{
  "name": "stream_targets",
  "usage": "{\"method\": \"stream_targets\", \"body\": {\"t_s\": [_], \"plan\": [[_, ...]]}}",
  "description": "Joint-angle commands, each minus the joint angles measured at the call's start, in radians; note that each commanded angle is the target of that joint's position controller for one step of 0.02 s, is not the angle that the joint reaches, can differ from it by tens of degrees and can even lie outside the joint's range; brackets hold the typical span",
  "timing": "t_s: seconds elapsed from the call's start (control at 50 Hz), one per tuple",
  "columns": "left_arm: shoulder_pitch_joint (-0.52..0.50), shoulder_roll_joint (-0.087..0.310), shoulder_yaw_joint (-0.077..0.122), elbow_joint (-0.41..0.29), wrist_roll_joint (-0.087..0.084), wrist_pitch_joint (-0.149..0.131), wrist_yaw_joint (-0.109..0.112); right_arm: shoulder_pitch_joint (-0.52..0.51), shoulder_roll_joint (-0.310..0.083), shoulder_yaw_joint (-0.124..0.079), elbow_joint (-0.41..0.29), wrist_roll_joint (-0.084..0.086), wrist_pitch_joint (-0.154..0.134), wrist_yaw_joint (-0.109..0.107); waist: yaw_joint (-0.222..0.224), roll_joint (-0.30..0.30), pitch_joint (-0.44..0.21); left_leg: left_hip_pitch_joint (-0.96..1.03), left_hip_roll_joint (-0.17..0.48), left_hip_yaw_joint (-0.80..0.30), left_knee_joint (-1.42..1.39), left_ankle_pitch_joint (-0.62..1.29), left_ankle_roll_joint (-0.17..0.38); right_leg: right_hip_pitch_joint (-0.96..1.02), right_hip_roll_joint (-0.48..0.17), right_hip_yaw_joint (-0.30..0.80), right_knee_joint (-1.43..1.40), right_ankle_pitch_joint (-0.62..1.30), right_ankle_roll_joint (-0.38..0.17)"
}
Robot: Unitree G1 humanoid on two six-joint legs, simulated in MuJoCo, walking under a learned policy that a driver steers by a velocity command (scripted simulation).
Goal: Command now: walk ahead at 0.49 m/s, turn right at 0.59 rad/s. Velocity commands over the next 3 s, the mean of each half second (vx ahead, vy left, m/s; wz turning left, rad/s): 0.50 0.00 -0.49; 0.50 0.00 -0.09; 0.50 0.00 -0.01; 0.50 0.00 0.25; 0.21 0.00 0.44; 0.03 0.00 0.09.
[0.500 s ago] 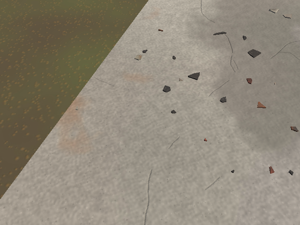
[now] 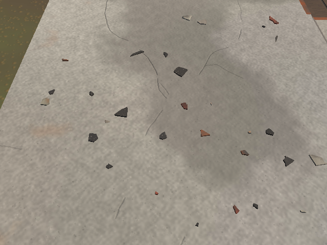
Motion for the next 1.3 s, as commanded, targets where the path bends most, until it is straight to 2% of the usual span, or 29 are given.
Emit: {"method": "stream_targets", "body": {"t_s": [0.02, 0.12, 0.2, 0.24, 0.28, 0.3, 0.32, 0.34, 0.36, 0.38, 0.4, 0.44, 0.46, 0.5, 0.56, 0.7, 0.76, 0.8, 0.82, 0.84, 0.86, 0.88, 0.9, 0.92, 0.94, 0.98, 1.04, 1.18, 1.3], "plan": [[-0.019, 0.001, -0.009, -0.072, 0.000, 0.002, -0.016, 0.019, -0.077, -0.011, -0.035, 0.002, -0.024, 0.004, 0.022, 0.117, 0.013, 0.046, 0.293, -0.176, -0.212, 0.195, 0.118, -0.122, -0.049, 0.028, -0.036, 0.103, 0.011], [-0.203, -0.025, -0.031, -0.130, -0.008, -0.008, -0.035, 0.073, -0.099, -0.012, -0.005, 0.002, -0.016, 0.000, -0.017, 0.123, 0.045, 0.068, 0.260, -0.019, -0.196, 0.298, 0.081, -0.060, -0.038, -0.071, -0.325, 0.261, 0.004], [-0.295, -0.016, -0.034, -0.168, -0.002, -0.008, -0.040, 0.142, -0.134, -0.018, 0.031, 0.000, 0.005, -0.015, -0.044, 0.125, 0.069, 0.197, 0.297, 0.027, -0.147, 0.405, 0.069, -0.027, -0.013, -0.139, -0.468, 0.152, -0.032], [-0.272, -0.005, -0.027, -0.166, 0.005, -0.008, -0.031, 0.157, -0.160, -0.022, 0.048, -0.001, 0.021, -0.023, -0.025, 0.144, 0.039, 0.255, 0.306, 0.067, -0.026, 0.696, 0.056, 0.057, 0.045, -0.180, -0.513, 0.042, -0.067], [-0.096, 0.027, -0.009, -0.115, 0.012, -0.018, -0.018, 0.167, -0.184, -0.024, 0.058, 0.001, 0.040, -0.028, 0.052, 0.149, -0.072, 0.237, 0.305, 0.099, 0.258, 0.882, 0.047, 0.292, 0.125, -0.187, -0.582, -0.014, -0.116], [0.083, 0.067, 0.012, -0.054, 0.023, -0.027, -0.003, 0.160, -0.175, -0.017, 0.048, 0.002, 0.043, -0.027, 0.131, 0.103, -0.173, 0.088, 0.284, 0.112, 0.492, 0.722, 0.025, 0.554, 0.104, -0.116, -0.631, 0.004, -0.153], [0.172, 0.171, 0.039, -0.046, 0.031, -0.029, 0.016, 0.185, -0.073, 0.009, -0.017, 0.020, 0.037, -0.010, 0.132, -0.093, -0.313, -0.299, 0.201, 0.112, 0.843, 0.117, -0.024, 0.911, -0.207, 0.316, -0.658, -0.147, -0.250], [0.201, 0.208, 0.047, -0.055, -0.010, -0.019, 0.027, 0.134, -0.110, -0.002, -0.056, 0.017, 0.030, 0.000, 0.133, -0.129, -0.393, -0.502, 0.043, -0.035, 1.066, -0.351, -0.052, 0.982, -0.375, 0.727, -0.819, -0.019, -0.331], [0.183, 0.178, 0.041, -0.031, -0.017, -0.011, 0.039, 0.017, -0.138, -0.011, -0.075, 0.014, 0.027, 0.001, 0.139, -0.005, -0.259, -0.595, 0.104, -0.130, 1.063, -0.227, -0.043, 0.913, -0.321, 0.527, -0.818, 0.129, -0.290], [0.129, 0.133, 0.030, -0.019, -0.025, -0.018, 0.045, -0.002, -0.111, 0.002, -0.078, 0.023, 0.016, 0.004, 0.099, 0.011, -0.147, -0.567, 0.135, -0.134, 0.990, -0.152, -0.036, 0.763, -0.285, 0.390, -0.826, 0.272, -0.260], [0.082, 0.090, 0.017, -0.014, -0.025, -0.027, 0.044, 0.015, -0.100, 0.004, -0.058, 0.015, 0.017, 0.005, 0.049, 0.058, -0.088, -0.499, 0.165, -0.141, 0.894, -0.126, -0.034, 0.644, -0.230, 0.295, -0.847, 0.354, -0.211], [0.032, 0.045, -0.002, -0.007, -0.032, -0.046, 0.040, 0.083, -0.082, 0.006, -0.023, -0.018, 0.053, 0.012, -0.014, 0.033, -0.061, -0.372, 0.177, -0.145, 0.809, -0.113, -0.046, 0.503, -0.162, 0.185, -0.894, 0.408, -0.172], [0.044, 0.041, -0.005, 0.002, -0.034, -0.057, 0.037, 0.089, -0.078, 0.005, -0.017, -0.023, 0.065, 0.019, -0.020, 0.029, -0.060, -0.357, 0.168, -0.135, 0.797, -0.105, -0.050, 0.485, -0.147, 0.167, -0.911, 0.439, -0.176], [0.074, 0.060, -0.001, 0.028, -0.040, -0.070, 0.034, 0.054, -0.068, 0.003, -0.023, -0.022, 0.076, 0.029, -0.024, 0.022, -0.030, -0.388, 0.166, -0.125, 0.745, -0.045, -0.058, 0.463, -0.128, 0.131, -0.953, 0.430, -0.175], [0.136, 0.065, -0.002, 0.062, -0.041, -0.073, 0.033, -0.080, -0.069, 0.001, -0.061, -0.018, 0.078, 0.030, 0.010, 0.014, 0.028, -0.489, 0.173, -0.119, 0.627, 0.075, -0.071, 0.493, -0.118, 0.109, -0.993, 0.409, -0.162], [0.250, 0.067, -0.013, 0.129, -0.031, -0.079, 0.044, -0.305, -0.057, 0.014, -0.124, -0.008, 0.067, 0.034, 0.075, -0.002, 0.072, -0.510, 0.122, -0.090, 0.341, 0.215, -0.038, 0.634, -0.137, 0.075, -0.984, 0.469, -0.138], [0.265, 0.085, -0.013, 0.157, -0.023, -0.076, 0.057, -0.338, -0.069, 0.013, -0.144, -0.008, 0.059, 0.035, 0.069, -0.002, 0.090, -0.478, 0.094, -0.085, 0.264, 0.148, 0.002, 0.707, -0.175, 0.078, -0.952, 0.551, -0.132], [0.230, 0.103, -0.011, 0.163, -0.018, -0.076, 0.064, -0.259, -0.081, 0.006, -0.122, -0.006, 0.051, 0.027, 0.022, -0.011, 0.056, -0.339, 0.046, -0.066, 0.218, 0.067, 0.038, 0.717, -0.175, 0.054, -0.858, 0.777, -0.108], [0.216, 0.116, -0.008, 0.167, -0.014, -0.075, 0.064, -0.161, -0.098, -0.004, -0.089, -0.006, 0.046, 0.017, -0.020, -0.013, 0.000, -0.213, 0.008, -0.052, 0.200, 0.029, 0.056, 0.714, -0.162, 0.041, -0.739, 0.907, -0.094], [0.202, 0.118, -0.009, 0.170, -0.015, -0.072, 0.063, 0.007, -0.117, -0.016, -0.032, -0.011, 0.037, 0.006, -0.095, 0.017, -0.092, -0.007, -0.009, -0.046, 0.142, 0.059, 0.081, 0.662, -0.120, 0.004, -0.538, 0.903, -0.076], [0.215, 0.086, -0.021, 0.149, -0.022, -0.076, 0.060, 0.182, -0.186, -0.036, 0.004, -0.034, 0.029, -0.008, -0.150, 0.094, -0.218, 0.257, 0.174, -0.243, 0.130, -0.032, 0.130, 0.473, -0.070, -0.027, -0.249, 0.601, -0.062], [0.345, -0.012, -0.036, 0.143, -0.059, -0.076, 0.050, 0.222, -0.292, -0.063, 0.012, -0.045, 0.029, -0.004, -0.086, 0.337, -0.321, 0.496, 0.450, -0.764, 0.017, -0.110, 0.271, 0.113, 0.140, -0.068, 0.132, -0.136, -0.012], [0.289, 0.073, -0.018, 0.152, -0.028, -0.076, 0.053, 0.139, -0.225, -0.050, 0.010, -0.001, 0.039, 0.008, -0.067, 0.212, -0.266, 0.418, 0.421, -0.860, -0.077, -0.140, 0.257, 0.018, 0.111, 0.065, 0.214, -0.230, -0.033], [0.210, 0.077, -0.014, 0.131, -0.028, -0.078, 0.049, 0.028, -0.167, -0.035, -0.007, 0.008, 0.039, 0.011, -0.027, 0.142, -0.117, 0.276, 0.396, -0.675, -0.082, -0.133, 0.233, -0.013, 0.050, 0.058, 0.198, -0.139, -0.036], [0.155, 0.061, -0.021, 0.121, -0.026, -0.081, 0.044, -0.018, -0.111, -0.021, -0.008, 0.004, 0.033, 0.015, -0.016, 0.072, -0.055, 0.167, 0.353, -0.564, -0.112, -0.031, 0.210, 0.008, 0.013, 0.044, 0.144, -0.078, -0.035], [0.152, 0.029, -0.026, 0.123, -0.008, -0.058, 0.034, -0.032, -0.061, -0.003, 0.020, 0.005, 0.020, 0.012, 0.033, 0.105, -0.014, 0.044, 0.272, -0.407, -0.154, 0.100, 0.157, 0.084, -0.035, 0.026, 0.051, -0.041, -0.018], [0.139, -0.002, -0.032, 0.125, -0.003, -0.034, 0.020, 0.031, -0.078, -0.004, 0.063, 0.012, 0.000, 0.012, 0.048, 0.111, -0.006, 0.016, 0.244, -0.317, -0.191, 0.227, 0.159, 0.083, -0.048, -0.009, -0.005, -0.004, 0.008], [-0.152, -0.021, -0.048, 0.041, -0.014, -0.031, 0.013, 0.140, -0.083, 0.000, 0.123, 0.017, 0.000, 0.010, -0.010, 0.111, 0.063, 0.080, 0.190, -0.205, -0.235, 0.316, 0.129, -0.040, -0.069, -0.081, -0.344, 0.226, 0.055], [-0.290, -0.014, -0.051, 0.001, -0.018, -0.040, 0.017, 0.216, -0.092, 0.002, 0.169, 0.003, 0.007, -0.005, -0.044, 0.124, 0.080, 0.236, 0.241, -0.201, -0.176, 0.444, 0.133, -0.017, -0.029, -0.103, -0.528, 0.212, 0.022]]}}
Next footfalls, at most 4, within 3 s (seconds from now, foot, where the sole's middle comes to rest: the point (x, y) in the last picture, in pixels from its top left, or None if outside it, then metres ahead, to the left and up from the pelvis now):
0.30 right None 0.31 -0.13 -0.78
0.84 left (173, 203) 0.66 -0.05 -0.78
1.40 right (223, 156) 0.90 -0.30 -0.78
1.98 left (195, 107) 1.22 -0.19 -0.78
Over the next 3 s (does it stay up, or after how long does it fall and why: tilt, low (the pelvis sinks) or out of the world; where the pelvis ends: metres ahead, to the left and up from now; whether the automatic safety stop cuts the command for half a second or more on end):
stays up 1.28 -0.25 0.00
